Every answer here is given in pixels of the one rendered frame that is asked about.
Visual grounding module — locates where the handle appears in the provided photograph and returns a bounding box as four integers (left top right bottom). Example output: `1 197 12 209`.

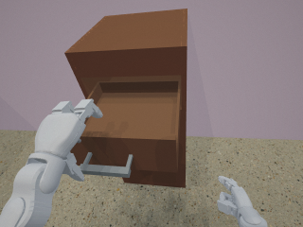
80 152 133 178

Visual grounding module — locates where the right robot hand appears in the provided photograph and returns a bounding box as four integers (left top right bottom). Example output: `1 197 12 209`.
217 176 254 219

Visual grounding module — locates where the left robot forearm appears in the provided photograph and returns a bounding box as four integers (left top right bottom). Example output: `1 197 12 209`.
0 152 66 227

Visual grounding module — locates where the drawer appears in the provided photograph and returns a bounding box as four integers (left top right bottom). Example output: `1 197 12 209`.
70 79 181 173

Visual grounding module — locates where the right robot forearm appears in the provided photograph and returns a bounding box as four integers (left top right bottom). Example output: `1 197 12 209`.
237 206 268 227

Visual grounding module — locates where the left robot hand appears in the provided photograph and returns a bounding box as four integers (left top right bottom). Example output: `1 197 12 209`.
34 98 103 182

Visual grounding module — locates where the cabinet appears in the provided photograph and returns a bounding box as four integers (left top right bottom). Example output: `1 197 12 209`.
64 9 187 188

